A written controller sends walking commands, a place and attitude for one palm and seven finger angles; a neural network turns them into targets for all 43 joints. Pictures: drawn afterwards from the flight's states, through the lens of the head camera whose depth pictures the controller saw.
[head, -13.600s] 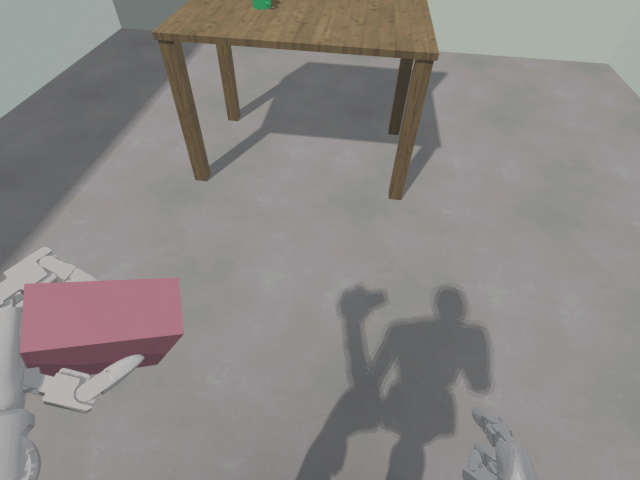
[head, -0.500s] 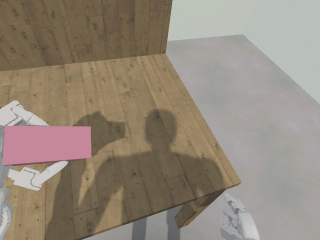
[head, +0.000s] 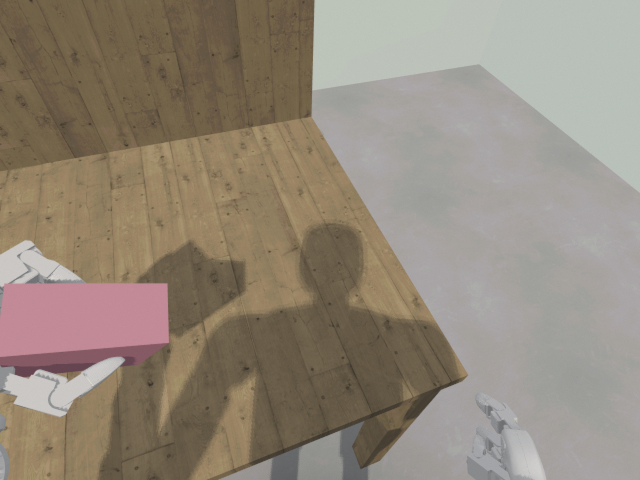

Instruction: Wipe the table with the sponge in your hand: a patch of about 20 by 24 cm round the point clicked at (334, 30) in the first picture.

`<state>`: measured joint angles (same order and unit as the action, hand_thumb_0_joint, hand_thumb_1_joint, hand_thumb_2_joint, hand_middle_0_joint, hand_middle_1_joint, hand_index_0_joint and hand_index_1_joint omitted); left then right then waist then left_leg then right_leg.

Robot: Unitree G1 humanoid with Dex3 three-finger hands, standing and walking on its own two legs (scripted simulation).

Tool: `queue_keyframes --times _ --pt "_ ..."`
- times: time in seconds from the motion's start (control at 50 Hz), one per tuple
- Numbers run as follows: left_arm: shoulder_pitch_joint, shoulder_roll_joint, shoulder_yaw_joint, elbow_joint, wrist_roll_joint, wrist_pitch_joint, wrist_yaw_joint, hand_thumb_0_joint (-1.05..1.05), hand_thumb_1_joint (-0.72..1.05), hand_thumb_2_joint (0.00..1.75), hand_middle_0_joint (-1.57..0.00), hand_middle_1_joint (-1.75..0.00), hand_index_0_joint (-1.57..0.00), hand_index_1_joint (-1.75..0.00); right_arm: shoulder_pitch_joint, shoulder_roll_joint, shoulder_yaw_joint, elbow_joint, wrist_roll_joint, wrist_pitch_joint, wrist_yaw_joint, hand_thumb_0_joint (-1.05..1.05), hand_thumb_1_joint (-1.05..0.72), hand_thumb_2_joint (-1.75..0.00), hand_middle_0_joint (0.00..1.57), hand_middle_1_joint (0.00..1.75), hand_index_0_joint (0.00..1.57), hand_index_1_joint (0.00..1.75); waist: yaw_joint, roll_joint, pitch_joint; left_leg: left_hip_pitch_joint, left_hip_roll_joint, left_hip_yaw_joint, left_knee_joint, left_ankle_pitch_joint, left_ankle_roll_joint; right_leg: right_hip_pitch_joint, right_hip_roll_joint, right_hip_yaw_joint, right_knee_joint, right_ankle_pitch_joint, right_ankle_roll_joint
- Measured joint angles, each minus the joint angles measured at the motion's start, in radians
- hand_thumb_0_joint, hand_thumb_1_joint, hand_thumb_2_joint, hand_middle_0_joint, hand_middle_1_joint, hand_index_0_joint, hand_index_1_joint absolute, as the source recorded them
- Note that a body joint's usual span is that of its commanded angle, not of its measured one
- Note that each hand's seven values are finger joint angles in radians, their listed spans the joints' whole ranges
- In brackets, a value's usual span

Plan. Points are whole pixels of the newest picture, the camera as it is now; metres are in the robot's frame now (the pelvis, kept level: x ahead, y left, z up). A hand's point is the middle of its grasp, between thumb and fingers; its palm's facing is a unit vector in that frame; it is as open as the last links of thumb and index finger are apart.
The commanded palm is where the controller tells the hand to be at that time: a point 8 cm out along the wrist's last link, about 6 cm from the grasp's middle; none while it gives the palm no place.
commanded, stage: come to a stop and stand still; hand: left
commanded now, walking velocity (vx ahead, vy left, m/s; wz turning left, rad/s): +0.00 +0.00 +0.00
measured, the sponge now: (107, 331) +0.22 +0.22 +0.14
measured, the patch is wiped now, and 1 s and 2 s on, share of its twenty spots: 0.00 0.00 0.00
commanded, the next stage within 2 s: look again from close up in 0.52 s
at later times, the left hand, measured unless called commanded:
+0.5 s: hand (77, 350) +0.19 +0.23 +0.15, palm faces +0.33 -0.87 -0.38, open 9.4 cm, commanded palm +0.14 +0.27 +0.17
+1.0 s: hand (55, 337) +0.20 +0.25 +0.16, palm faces +0.35 -0.86 -0.38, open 9.4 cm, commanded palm +0.15 +0.29 +0.17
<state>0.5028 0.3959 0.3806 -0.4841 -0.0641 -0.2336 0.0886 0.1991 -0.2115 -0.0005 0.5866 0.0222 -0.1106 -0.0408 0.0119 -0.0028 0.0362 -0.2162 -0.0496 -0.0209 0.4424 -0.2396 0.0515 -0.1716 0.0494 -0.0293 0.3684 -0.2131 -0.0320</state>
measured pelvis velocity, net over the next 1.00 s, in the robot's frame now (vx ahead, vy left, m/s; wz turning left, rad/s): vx -0.01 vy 0.01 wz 0.00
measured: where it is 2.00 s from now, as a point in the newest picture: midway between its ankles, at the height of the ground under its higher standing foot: outside the picture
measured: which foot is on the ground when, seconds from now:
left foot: down 0.00-1.00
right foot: down 0.00-1.00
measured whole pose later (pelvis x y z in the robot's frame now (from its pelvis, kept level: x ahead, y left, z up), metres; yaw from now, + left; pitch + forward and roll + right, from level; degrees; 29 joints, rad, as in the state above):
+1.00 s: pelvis -0.01 +0.01 +0.00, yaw +0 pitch +0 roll -1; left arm 0.46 0.37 0.33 -0.47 -0.05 -0.20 0.09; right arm 0.20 -0.19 0.02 0.59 0.01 -0.11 -0.04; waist 0.02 -0.02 0.02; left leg -0.20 -0.06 -0.01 0.40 -0.20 0.06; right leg -0.17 0.03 -0.02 0.35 -0.18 -0.02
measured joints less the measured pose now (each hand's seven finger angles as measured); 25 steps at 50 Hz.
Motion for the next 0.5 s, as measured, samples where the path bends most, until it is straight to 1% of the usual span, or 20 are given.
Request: queue_keyframes --times 0.08,0.16,0.32,0.5 --pt "-0.031 -0.041 -0.039 0.038 0.006 0.022 0.006 0.0 -0.44 1.01 -0.82 -1.34 -0.82 -1.34 -0.005 0.002 0.007 0.006 0.0 0.001 -0.005 0.02 -0.9 -0.9 0.21 0.3 0.2 0.3 0.013 0.004 -0.012 0.009 0.004 -0.002 -0.009 0.011 -0.004 0.007 0.004 -0.002 -0.005 0.008 -0.006" --pt "-0.058 -0.059 -0.064 0.047 0.012 0.032 0.009 0.0 -0.44 1.01 -0.82 -1.34 -0.82 -1.34 -0.012 0.007 0.015 0.005 -0.003 -0.001 -0.007 0.02 -0.9 -0.9 0.21 0.3 0.2 0.3 0.019 0.001 -0.017 0.01 0.011 -0.004 -0.014 0.022 -0.01 0.01 0.011 -0.004 -0.014 0.022 -0.013" --pt "-0.069 -0.04 -0.052 0.048 0.013 0.034 0.012 0.0 -0.44 1.01 -0.82 -1.34 -0.82 -1.34 -0.008 0.009 0.02 -0.003 -0.002 0.002 0.0 0.01 -0.9 -0.9 0.21 0.3 0.2 0.3 0.007 -0.003 -0.018 -0.011 0.029 -0.002 -0.013 0.037 -0.018 0.004 0.028 -0.002 -0.049 0.059 -0.022" --pt "-0.04 -0.028 -0.051 0.026 0.012 0.04 0.013 0.0 -0.44 1.02 -0.82 -1.35 -0.82 -1.34 0.02 -0.004 0.012 0.01 0.0 0.003 -0.003 0.02 -0.9 -0.9 0.21 0.3 0.2 0.3 -0.004 -0.007 -0.01 -0.012 0.022 0.005 -0.022 0.044 -0.01 -0.003 0.02 0.005 -0.048 0.062 -0.014"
